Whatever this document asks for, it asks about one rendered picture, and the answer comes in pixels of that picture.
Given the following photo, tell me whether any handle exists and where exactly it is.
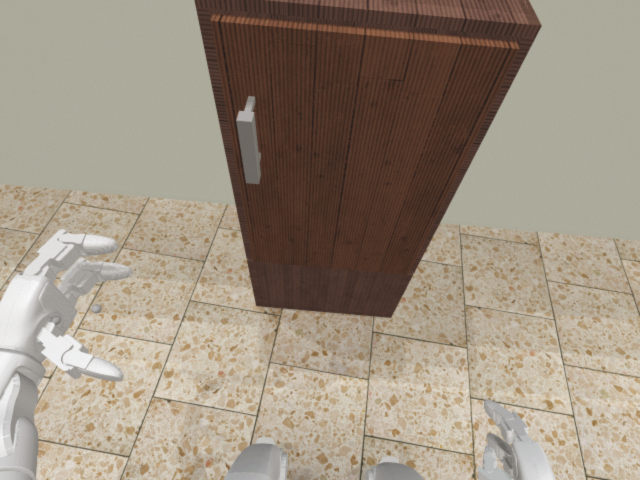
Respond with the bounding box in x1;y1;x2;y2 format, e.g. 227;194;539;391
236;96;261;184

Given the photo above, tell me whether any left robot hand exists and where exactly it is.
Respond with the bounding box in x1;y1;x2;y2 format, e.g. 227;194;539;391
0;229;133;382

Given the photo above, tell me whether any left robot forearm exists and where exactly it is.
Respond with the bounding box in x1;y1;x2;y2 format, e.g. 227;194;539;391
0;349;46;480

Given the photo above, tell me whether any robot left thigh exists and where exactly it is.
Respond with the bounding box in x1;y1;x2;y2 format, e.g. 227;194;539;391
223;443;288;480

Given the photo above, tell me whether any cupboard door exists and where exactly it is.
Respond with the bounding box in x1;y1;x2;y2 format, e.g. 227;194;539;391
210;14;519;275

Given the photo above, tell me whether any right robot hand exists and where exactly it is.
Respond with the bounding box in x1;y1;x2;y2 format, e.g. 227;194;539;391
477;399;556;480

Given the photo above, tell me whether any right robot shin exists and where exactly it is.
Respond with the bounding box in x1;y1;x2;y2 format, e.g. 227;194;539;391
378;456;399;464

